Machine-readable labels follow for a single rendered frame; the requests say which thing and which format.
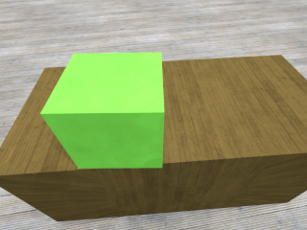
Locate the pedestal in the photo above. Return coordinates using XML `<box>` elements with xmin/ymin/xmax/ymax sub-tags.
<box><xmin>0</xmin><ymin>55</ymin><xmax>307</xmax><ymax>222</ymax></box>

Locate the carton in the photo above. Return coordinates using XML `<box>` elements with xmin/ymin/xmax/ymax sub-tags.
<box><xmin>40</xmin><ymin>52</ymin><xmax>165</xmax><ymax>169</ymax></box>

